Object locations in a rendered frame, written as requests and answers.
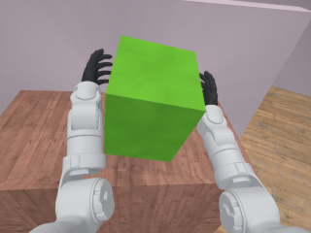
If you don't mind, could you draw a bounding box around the right robot hand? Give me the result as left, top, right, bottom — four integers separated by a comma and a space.
199, 71, 218, 106

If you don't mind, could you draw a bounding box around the robot left upper arm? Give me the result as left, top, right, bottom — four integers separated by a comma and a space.
29, 177, 115, 233

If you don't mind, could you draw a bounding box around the robot left forearm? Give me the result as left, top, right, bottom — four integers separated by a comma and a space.
55, 81, 106, 217

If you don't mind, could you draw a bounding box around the pedestal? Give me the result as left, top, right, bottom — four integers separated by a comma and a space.
0, 89, 261, 233

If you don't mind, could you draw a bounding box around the carton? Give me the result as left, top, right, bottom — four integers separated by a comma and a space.
104, 35, 206, 162

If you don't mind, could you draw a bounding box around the left robot hand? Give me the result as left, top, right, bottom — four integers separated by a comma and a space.
81, 49, 113, 85

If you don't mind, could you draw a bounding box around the robot right forearm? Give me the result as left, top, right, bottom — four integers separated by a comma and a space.
196, 105, 280, 219

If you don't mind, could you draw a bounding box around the robot right upper arm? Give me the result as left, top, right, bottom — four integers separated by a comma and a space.
219, 186, 311, 233

